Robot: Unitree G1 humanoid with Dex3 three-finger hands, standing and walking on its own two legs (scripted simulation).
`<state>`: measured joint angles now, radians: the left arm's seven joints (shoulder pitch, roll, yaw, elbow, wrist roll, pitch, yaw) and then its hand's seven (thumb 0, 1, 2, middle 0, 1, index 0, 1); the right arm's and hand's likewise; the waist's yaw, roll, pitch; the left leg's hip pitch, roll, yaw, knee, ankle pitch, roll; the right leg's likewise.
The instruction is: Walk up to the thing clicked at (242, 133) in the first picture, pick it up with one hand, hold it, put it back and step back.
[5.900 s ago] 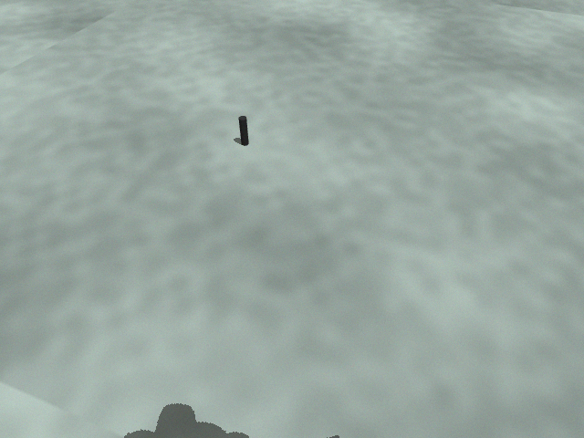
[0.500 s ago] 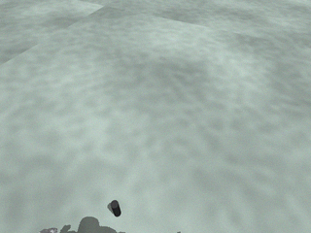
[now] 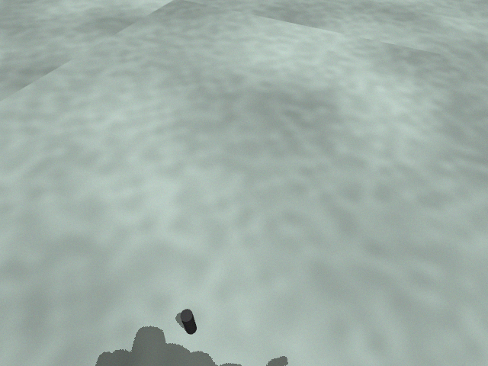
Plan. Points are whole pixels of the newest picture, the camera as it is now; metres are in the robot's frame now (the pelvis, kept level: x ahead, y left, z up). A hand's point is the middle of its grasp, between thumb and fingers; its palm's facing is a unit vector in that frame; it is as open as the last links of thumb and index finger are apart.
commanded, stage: walk up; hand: left
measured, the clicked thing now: (189, 322) +0.37 +0.19 -0.68
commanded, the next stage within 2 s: stand in 0.46 s
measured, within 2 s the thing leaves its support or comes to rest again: neither
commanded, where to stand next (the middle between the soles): +0.02 -0.01 m, yaw -2 degrees
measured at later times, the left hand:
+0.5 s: hand out of the picture +0.07 +0.25 -0.15, palm faces +0.01 -0.94 -0.35, open 7.4 cm
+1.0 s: hand out of the picture +0.04 +0.25 -0.14, palm faces -0.02 -0.94 -0.34, open 7.4 cm
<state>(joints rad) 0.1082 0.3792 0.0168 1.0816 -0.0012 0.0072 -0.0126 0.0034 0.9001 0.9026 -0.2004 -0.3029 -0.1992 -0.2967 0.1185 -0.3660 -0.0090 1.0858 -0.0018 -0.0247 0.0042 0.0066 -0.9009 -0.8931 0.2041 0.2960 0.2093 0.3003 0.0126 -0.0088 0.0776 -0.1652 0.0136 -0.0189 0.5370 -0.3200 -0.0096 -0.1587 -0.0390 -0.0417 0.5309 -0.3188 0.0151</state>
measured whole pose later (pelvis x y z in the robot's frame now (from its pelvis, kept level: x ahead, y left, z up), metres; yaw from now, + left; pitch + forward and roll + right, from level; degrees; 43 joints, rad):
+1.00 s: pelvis -0.04 -0.01 +0.01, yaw +0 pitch -3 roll +0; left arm 0.10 0.35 0.01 1.15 0.01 0.00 -0.01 0.00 0.90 0.90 -0.20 -0.30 -0.20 -0.30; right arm 0.11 -0.35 -0.01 1.15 -0.01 -0.01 0.02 0.01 -0.90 -0.89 0.20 0.30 0.21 0.30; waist 0.00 0.00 0.05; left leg -0.13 0.02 -0.01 0.32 -0.14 -0.03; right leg -0.13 -0.03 -0.04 0.33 -0.15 0.01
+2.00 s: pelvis -0.02 -0.01 +0.01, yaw -1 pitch -2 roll +0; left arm 0.11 0.35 0.00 1.14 0.00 -0.01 -0.01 0.00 0.90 0.90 -0.20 -0.30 -0.20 -0.30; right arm 0.11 -0.35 0.00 1.15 -0.01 -0.01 0.01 0.01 -0.90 -0.89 0.20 0.30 0.21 0.30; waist 0.00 0.00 0.05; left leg -0.11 0.03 -0.01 0.31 -0.16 -0.03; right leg -0.12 -0.02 -0.04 0.32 -0.17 0.00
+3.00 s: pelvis -0.03 -0.01 +0.00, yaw -1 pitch +5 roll +0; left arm -0.06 0.33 0.16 1.07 0.06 -0.01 -0.03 0.00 0.50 0.52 -0.06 -0.14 -0.06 -0.13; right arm 0.19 -0.26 -0.02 0.83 0.03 -0.05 -0.03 0.01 -0.94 -0.91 0.20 0.30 0.21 0.30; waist -0.02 -0.01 0.02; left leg -0.39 0.04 -0.01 0.56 -0.26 -0.03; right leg -0.40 -0.02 -0.03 0.57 -0.26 0.00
